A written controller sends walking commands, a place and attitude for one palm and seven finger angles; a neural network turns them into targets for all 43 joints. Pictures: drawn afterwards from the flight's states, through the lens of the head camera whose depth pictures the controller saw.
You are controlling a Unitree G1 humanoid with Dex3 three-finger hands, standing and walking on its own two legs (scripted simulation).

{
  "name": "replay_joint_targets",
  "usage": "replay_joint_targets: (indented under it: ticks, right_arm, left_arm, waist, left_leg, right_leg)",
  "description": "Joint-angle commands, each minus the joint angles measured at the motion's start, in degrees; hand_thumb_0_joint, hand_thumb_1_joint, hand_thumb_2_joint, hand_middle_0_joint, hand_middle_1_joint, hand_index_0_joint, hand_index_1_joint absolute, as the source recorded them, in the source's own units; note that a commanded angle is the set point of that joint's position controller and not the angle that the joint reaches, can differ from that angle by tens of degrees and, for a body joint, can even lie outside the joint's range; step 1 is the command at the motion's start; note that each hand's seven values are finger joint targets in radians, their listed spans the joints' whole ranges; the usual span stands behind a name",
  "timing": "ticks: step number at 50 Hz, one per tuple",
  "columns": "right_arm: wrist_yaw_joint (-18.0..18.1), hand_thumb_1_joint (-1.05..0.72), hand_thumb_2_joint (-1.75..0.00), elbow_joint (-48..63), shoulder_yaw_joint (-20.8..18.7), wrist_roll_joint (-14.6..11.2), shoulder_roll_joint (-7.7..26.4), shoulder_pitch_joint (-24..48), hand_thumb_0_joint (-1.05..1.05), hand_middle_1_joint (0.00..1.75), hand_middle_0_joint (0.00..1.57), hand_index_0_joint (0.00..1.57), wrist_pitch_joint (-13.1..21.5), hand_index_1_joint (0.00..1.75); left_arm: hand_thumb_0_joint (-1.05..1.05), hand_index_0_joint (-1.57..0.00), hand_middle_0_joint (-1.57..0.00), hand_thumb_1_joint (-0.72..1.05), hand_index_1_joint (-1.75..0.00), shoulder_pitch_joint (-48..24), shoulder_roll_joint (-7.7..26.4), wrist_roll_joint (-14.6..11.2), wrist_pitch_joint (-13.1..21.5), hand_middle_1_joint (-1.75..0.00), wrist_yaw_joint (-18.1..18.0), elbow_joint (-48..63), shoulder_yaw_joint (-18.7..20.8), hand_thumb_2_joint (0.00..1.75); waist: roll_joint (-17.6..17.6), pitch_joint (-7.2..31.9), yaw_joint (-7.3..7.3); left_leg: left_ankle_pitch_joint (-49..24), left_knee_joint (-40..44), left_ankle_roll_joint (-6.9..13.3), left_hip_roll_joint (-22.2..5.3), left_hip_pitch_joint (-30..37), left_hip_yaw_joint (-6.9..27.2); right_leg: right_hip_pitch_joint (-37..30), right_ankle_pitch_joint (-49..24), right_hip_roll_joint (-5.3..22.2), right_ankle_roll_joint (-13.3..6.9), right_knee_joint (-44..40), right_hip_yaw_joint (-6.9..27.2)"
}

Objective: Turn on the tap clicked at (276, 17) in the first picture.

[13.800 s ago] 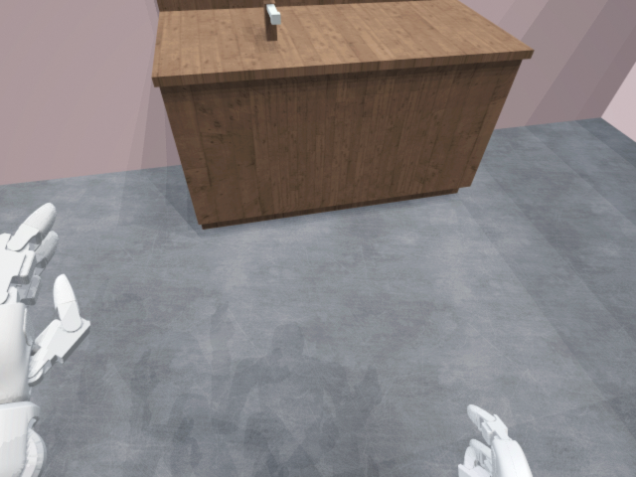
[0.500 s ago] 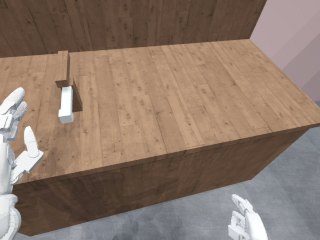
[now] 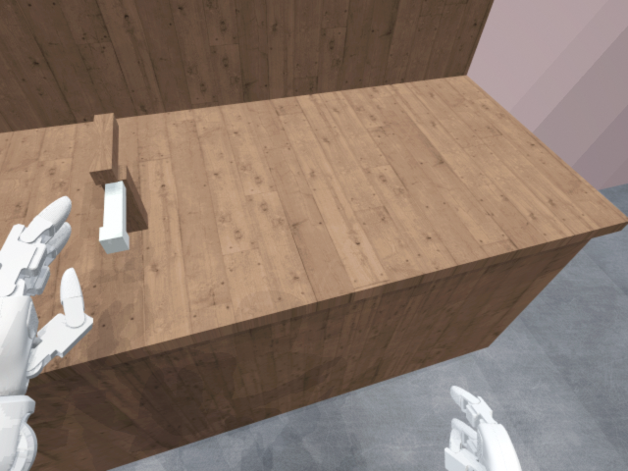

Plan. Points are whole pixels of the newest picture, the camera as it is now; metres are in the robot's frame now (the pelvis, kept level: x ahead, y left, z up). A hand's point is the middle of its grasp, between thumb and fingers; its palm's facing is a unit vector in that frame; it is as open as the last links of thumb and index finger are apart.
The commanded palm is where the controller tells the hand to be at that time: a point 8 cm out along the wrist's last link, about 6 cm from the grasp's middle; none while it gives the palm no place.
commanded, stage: come to a stop and stand still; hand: left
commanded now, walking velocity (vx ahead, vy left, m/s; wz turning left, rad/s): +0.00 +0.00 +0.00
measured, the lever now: (114, 238) +0.37 +0.31 +0.07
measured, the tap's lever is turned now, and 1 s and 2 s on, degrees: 0 0 0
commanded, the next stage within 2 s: look again from close up in 0.50 s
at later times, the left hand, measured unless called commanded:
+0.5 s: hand (46, 303) +0.22 +0.27 +0.16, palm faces +0.42 -0.83 -0.36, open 7.4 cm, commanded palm +0.16 +0.30 +0.18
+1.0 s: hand (50, 312) +0.21 +0.26 +0.16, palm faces +0.44 -0.83 -0.35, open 7.4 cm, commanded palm +0.15 +0.29 +0.18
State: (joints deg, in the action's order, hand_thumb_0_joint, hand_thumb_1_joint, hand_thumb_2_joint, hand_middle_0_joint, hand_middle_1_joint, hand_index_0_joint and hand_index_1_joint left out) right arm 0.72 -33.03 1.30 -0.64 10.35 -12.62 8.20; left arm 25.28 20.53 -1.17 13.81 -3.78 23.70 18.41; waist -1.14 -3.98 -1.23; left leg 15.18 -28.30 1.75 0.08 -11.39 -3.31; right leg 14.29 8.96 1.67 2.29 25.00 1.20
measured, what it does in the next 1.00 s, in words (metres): stands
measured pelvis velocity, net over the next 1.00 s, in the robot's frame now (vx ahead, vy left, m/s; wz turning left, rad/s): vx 0.00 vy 0.01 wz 0.04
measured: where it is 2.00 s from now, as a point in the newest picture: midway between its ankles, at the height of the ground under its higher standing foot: outside the picture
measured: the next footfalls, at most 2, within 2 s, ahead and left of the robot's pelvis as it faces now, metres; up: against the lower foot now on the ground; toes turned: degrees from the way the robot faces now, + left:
none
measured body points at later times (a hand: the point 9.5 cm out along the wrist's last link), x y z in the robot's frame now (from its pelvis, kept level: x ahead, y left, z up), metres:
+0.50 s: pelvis +0.01 +0.01 +0.00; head +0.04 +0.05 +0.45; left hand +0.19 +0.32 +0.18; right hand +0.20 -0.20 -0.06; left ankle +0.00 +0.10 -0.74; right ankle +0.05 -0.15 -0.74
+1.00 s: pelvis +0.00 +0.01 +0.00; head +0.03 +0.03 +0.45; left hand +0.18 +0.31 +0.18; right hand +0.19 -0.21 -0.07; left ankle +0.00 +0.10 -0.74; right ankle +0.05 -0.15 -0.74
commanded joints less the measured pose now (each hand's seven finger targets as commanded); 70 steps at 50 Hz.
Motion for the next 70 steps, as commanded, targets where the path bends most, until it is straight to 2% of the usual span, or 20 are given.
replay_joint_targets:
  ticks: [1, 7, 15, 26, 30, 49, 50, 51, 52, 53, 54, 55, 56, 59, 61, 63, 65, 66, 68, 70]
  right_arm:
    - [1.7, -0.90, -0.90, 9.1, -3.0, 0.0, 7.5, 6.7, 0.00, 0.30, 0.20, 0.20, 3.4, 0.30]
    - [0.9, -0.90, -0.90, 8.2, -3.4, 0.0, 7.9, 5.2, 0.00, 0.30, 0.20, 0.20, 5.2, 0.30]
    - [0.6, -0.90, -0.90, 8.4, -3.8, -0.2, 7.9, 6.2, 0.00, 0.30, 0.20, 0.20, 3.6, 0.30]
    - [0.6, -0.90, -0.90, 8.5, -3.8, -0.1, 7.9, 5.8, 0.00, 0.30, 0.20, 0.20, 3.1, 0.30]
    - [0.6, -0.90, -0.90, 8.4, -3.9, -0.4, 7.8, 6.2, 0.00, 0.30, 0.20, 0.20, 2.9, 0.30]
    - [0.9, -0.90, -0.90, 8.6, -4.2, -0.3, 8.1, 5.8, 0.00, 0.30, 0.20, 0.20, 1.9, 0.30]
    - [5.2, -0.90, -0.90, 16.5, 8.1, -2.7, 11.6, -2.5, 0.00, 0.30, 0.20, 0.20, 0.7, 0.30]
    - [3.7, -0.90, -0.90, 8.3, -3.2, 5.1, 8.2, 5.0, 0.00, 0.30, 0.20, 0.20, 1.9, 0.30]
    - [0.3, -0.90, -0.90, 7.4, -2.6, 3.6, 10.0, 4.6, 0.00, 0.30, 0.20, 0.20, 3.1, 0.30]
    - [-0.6, -0.90, -0.90, 5.1, -4.2, 3.4, 12.6, 2.0, 0.00, 0.30, 0.20, 0.20, 3.0, 0.30]
    - [0.2, -0.90, -0.90, 5.2, -4.4, 2.3, 12.2, 2.9, 0.00, 0.30, 0.20, 0.20, 3.3, 0.30]
    - [0.1, -0.90, -0.90, 4.8, -3.9, 0.6, 12.0, 4.6, 0.00, 0.30, 0.20, 0.20, 3.5, 0.30]
    - [-0.5, -0.90, -0.90, 4.6, -3.7, 0.7, 12.5, 5.4, 0.00, 0.30, 0.20, 0.20, 3.8, 0.30]
    - [-1.3, -0.90, -0.90, 6.4, -2.5, -0.6, 12.2, 10.4, 0.00, 0.30, 0.20, 0.20, 3.0, 0.30]
    - [-1.2, -0.90, -0.90, 7.8, -2.6, -0.2, 11.6, 11.3, 0.00, 0.30, 0.20, 0.20, 2.8, 0.30]
    - [-0.2, -0.90, -0.90, 7.9, -2.9, 1.0, 11.0, 11.9, 0.00, 0.30, 0.20, 0.20, 3.0, 0.30]
    - [0.9, -0.90, -0.90, 6.6, -3.1, 1.2, 9.5, 12.2, 0.00, 0.30, 0.20, 0.20, 3.6, 0.30]
    - [1.1, -0.90, -0.90, 6.4, -3.0, 1.5, 7.9, 11.1, 0.00, 0.30, 0.20, 0.20, 4.2, 0.30]
    - [1.2, -0.90, -0.90, 3.9, -3.0, 1.3, 7.6, 9.1, 0.00, 0.30, 0.20, 0.20, 5.2, 0.30]
    - [1.8, -0.90, -0.90, 2.3, -2.8, 1.4, 8.4, 9.0, 0.00, 0.30, 0.20, 0.20, 5.3, 0.30]
  left_arm:
    - [0.00, -0.20, -0.20, 0.90, -0.30, -11.5, 11.6, -1.3, 4.2, -0.30, -2.6, 12.6, 11.4, 0.90]
    - [0.00, -0.20, -0.20, 0.90, -0.30, -10.8, 6.4, -0.4, 3.4, -0.30, -2.6, 14.2, 4.4, 0.90]
    - [0.00, -0.20, -0.20, 0.90, -0.30, -7.5, 11.2, -0.3, 3.3, -0.30, -3.4, 14.4, 10.3, 0.90]
    - [0.00, -0.20, -0.20, 0.90, -0.30, -7.8, 7.8, -0.7, 3.2, -0.30, -3.1, 16.6, 6.6, 0.90]
    - [0.00, -0.20, -0.20, 0.90, -0.30, -8.0, 9.5, -0.5, 2.8, -0.30, -3.6, 16.7, 8.1, 0.90]
    - [0.00, -0.20, -0.20, 0.90, -0.30, -7.1, 8.5, -0.6, 2.8, -0.30, -3.8, 15.1, 7.4, 0.90]
    - [0.00, -0.20, -0.20, 0.90, -0.30, -61.3, 55.2, 2.2, 11.2, -0.30, -5.2, 38.1, 21.7, 0.90]
    - [0.00, -0.20, -0.20, 0.90, -0.30, -43.1, 27.0, 6.6, -0.6, -0.30, -2.3, 2.1, 19.3, 0.90]
    - [0.00, -0.20, -0.20, 0.90, -0.30, -29.8, 13.3, 0.0, -3.7, -0.30, -0.9, -5.4, 7.2, 0.90]
    - [0.00, -0.20, -0.20, 0.90, -0.30, -26.9, 12.6, -2.5, -4.6, -0.30, 0.1, 2.4, 10.5, 0.90]
    - [0.00, -0.20, -0.20, 0.90, -0.30, -22.2, 8.5, -7.4, -8.1, -0.30, 2.9, 1.2, 9.1, 0.90]
    - [0.00, -0.20, -0.20, 0.90, -0.30, -15.5, 5.8, -11.0, -11.7, -0.30, 5.0, -2.4, 8.9, 0.90]
    - [0.00, -0.20, -0.20, 0.90, -0.30, -12.8, 4.4, -11.3, -13.7, -0.30, 6.8, 1.0, 6.1, 0.90]
    - [0.00, -0.20, -0.20, 0.90, -0.30, -9.5, 5.6, -6.8, -17.0, -0.30, 7.3, 3.6, 2.7, 0.90]
    - [0.00, -0.20, -0.20, 0.90, -0.30, -8.6, 8.9, -4.0, -14.0, -0.30, 4.3, 7.2, 6.4, 0.90]
    - [0.00, -0.20, -0.20, 0.90, -0.30, -10.1, 12.0, -4.4, -7.9, -0.30, 0.9, 10.0, 11.5, 0.90]
    - [0.00, -0.20, -0.20, 0.90, -0.30, -17.5, 18.7, -5.7, -0.5, -0.30, -2.7, 16.1, 18.0, 0.90]
    - [0.00, -0.20, -0.20, 0.90, -0.30, -18.9, 14.5, -5.6, 2.4, -0.30, -3.9, 16.0, 14.2, 0.90]
    - [0.00, -0.20, -0.20, 0.90, -0.30, -16.9, 12.1, -5.7, 6.1, -0.30, -5.9, 12.7, 12.6, 0.90]
    - [0.00, -0.20, -0.20, 0.90, -0.30, -20.1, 14.2, -4.6, 6.1, -0.30, -6.0, 8.1, 12.6, 0.90]
  waist:
    - [5.4, 6.5, -0.61]
    - [3.8, 9.0, -0.76]
    - [4.0, 8.6, -0.77]
    - [6.5, 9.7, -0.39]
    - [5.2, 9.7, -0.46]
    - [4.3, 7.3, -0.38]
    - [23.0, 5.2, 4.65]
    - [16.6, 17.9, -4.11]
    - [10.3, 9.5, -0.11]
    - [8.9, 19.8, -0.58]
    - [10.9, 21.3, -3.28]
    - [9.4, 21.2, -3.75]
    - [5.3, 19.5, -5.02]
    - [0.7, 8.6, -3.56]
    - [-2.3, 5.9, -2.49]
    - [-4.5, 8.6, -2.78]
    - [1.3, 11.4, -3.74]
    - [5.5, 13.6, -3.70]
    - [10.2, 12.0, -3.00]
    - [8.7, 10.3, -1.08]
  left_leg:
    - [2.8, 8.5, -0.2, -3.2, -4.1, 3.6]
    - [-4.2, 6.5, -0.7, -2.9, -0.7, 2.8]
    - [-9.1, 7.6, -1.5, -3.4, -2.4, 4.0]
    - [-11.2, 7.7, -1.6, -3.9, -1.1, 4.3]
    - [-11.7, 7.6, -1.9, -4.0, -1.2, 4.8]
    - [-1.1, 9.3, -1.0, -3.7, -5.2, 5.7]
    - [4.9, 7.5, 0.6, -3.2, -17.5, 8.9]
    - [-15.2, 6.5, -4.5, -1.7, 1.7, 8.2]
    - [-29.7, 6.3, -8.3, -1.2, 0.3, 8.4]
    - [-38.6, 3.0, -8.3, -2.9, 10.0, 7.7]
    - [-39.1, 2.3, -7.7, -2.2, 12.6, 7.0]
    - [-38.0, 2.8, -7.8, -2.2, 13.1, 6.1]
    - [-34.5, 2.5, -6.7, -2.1, 9.5, 5.2]
    - [-14.9, 4.1, -2.6, -0.9, -1.1, 4.6]
    - [-6.0, 4.8, -1.7, -0.5, -4.8, 4.7]
    - [0.7, 3.1, -1.0, 0.3, -6.9, 5.0]
    - [5.7, 1.7, -1.3, 0.6, -6.8, 4.1]
    - [7.2, 1.1, -1.5, 1.0, -6.6, 3.2]
    - [10.1, -1.2, -1.6, 1.4, -7.8, 2.8]
    - [10.6, -4.2, -0.9, 1.6, -8.7, 2.5]
  right_leg:
    - [-6.3, 1.7, 1.0, -2.8, -4.0, 1.3]
    - [-8.2, -5.2, 0.7, -2.6, -4.0, 0.7]
    - [-10.1, -9.0, 0.3, -2.4, -2.4, -1.0]
    - [-10.8, -10.6, 0.4, -2.3, -1.7, -1.7]
    - [-11.4, -11.1, 0.4, -2.3, -1.7, -1.6]
    - [-11.7, -4.7, 0.8, -2.6, -3.4, -0.7]
    - [-10.7, 8.4, -2.1, 0.9, 5.8, -1.3]
    - [-9.1, 0.1, -0.7, -5.3, 5.7, -3.0]
    - [-2.7, -3.9, -3.5, -5.1, 3.1, -7.7]
    - [-1.6, -8.8, -4.5, -4.3, 5.0, -6.8]
    - [-1.2, -7.4, -3.3, -4.0, 4.3, -5.6]
    - [-2.0, -6.2, -3.7, -4.1, 4.0, -5.9]
    - [-3.6, -9.2, -2.7, -3.9, 2.7, -7.2]
    - [-1.1, -5.0, -2.4, -3.3, 3.0, -8.2]
    - [0.7, 0.8, -2.8, -3.3, 3.5, -7.9]
    - [2.8, 7.4, -3.0, -2.7, 4.4, -6.8]
    - [3.4, 12.8, -3.1, -2.5, 4.2, -4.8]
    - [3.0, 15.0, -2.5, -2.7, 4.0, -4.1]
    - [4.8, 16.7, -2.0, -2.9, 3.8, -3.3]
    - [6.6, 19.5, -0.7, -2.4, 1.4, -1.4]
